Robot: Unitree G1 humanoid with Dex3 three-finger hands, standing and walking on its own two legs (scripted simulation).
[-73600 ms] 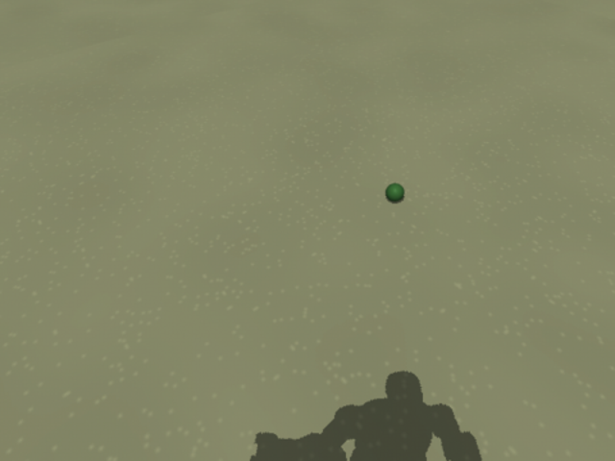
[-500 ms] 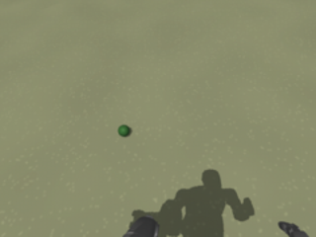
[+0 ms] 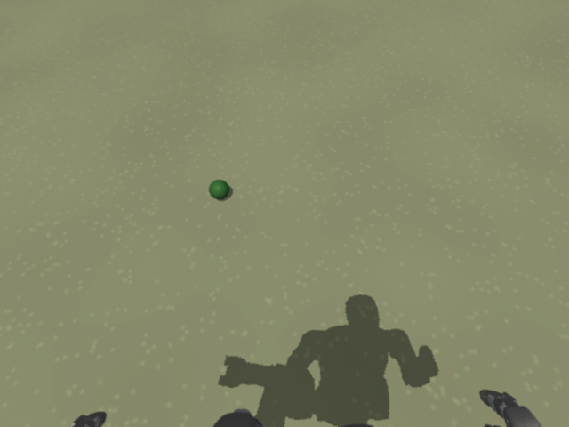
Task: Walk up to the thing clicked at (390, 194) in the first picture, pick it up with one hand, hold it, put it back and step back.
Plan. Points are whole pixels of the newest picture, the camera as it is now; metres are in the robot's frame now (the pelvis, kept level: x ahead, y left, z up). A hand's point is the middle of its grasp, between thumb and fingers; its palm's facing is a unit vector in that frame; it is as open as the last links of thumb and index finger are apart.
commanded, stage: step back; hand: left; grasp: from above
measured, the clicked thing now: (219, 189) +1.07 +0.33 -0.71
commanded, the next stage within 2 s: stand in 1.18 s
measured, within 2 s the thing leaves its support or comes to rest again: neither
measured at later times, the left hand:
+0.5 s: hand out of the picture -0.05 +0.28 -0.14, palm faces +0.05 -0.91 -0.41, open 7.4 cm
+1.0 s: hand out of the picture +0.01 +0.28 -0.15, palm faces +0.07 -0.92 -0.38, open 7.4 cm
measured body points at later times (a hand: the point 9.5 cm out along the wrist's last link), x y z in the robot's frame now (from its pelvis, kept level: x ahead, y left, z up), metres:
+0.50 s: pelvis -0.09 -0.01 +0.01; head -0.08 -0.01 +0.46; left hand -0.06 +0.33 -0.11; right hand -0.01 -0.31 -0.12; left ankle -0.09 +0.13 -0.72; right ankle -0.07 -0.11 -0.70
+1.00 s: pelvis -0.05 +0.01 +0.00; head -0.03 +0.01 +0.45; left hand +0.00 +0.33 -0.12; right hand +0.06 -0.29 -0.13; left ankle -0.01 +0.15 -0.72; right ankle -0.05 -0.12 -0.72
